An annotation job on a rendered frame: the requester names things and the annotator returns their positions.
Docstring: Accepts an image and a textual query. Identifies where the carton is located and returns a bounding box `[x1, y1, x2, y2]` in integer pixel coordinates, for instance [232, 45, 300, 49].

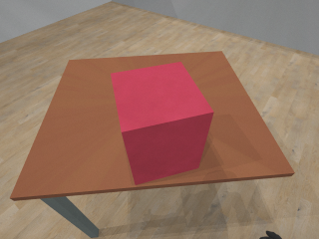
[111, 62, 214, 185]

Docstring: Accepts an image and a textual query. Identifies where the table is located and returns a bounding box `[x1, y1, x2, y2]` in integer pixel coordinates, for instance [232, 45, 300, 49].
[10, 51, 295, 238]

